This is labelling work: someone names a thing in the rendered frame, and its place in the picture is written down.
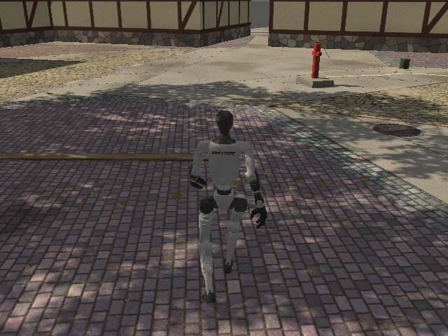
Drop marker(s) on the left robot forearm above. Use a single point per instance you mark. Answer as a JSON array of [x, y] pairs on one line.
[[193, 178]]

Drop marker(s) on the left robot upper arm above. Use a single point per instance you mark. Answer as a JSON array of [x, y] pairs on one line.
[[201, 149]]

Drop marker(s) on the robot left hand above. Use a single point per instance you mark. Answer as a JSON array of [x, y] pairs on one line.
[[199, 180]]

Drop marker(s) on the robot head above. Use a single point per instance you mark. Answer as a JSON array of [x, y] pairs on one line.
[[224, 120]]

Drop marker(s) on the robot right thigh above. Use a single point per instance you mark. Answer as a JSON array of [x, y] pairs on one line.
[[239, 207]]

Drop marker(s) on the right robot forearm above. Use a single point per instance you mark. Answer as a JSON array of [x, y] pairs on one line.
[[257, 193]]

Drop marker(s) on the right robot upper arm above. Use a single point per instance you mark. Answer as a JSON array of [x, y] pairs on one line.
[[247, 150]]

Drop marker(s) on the robot right hand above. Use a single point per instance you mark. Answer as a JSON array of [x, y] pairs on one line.
[[263, 215]]

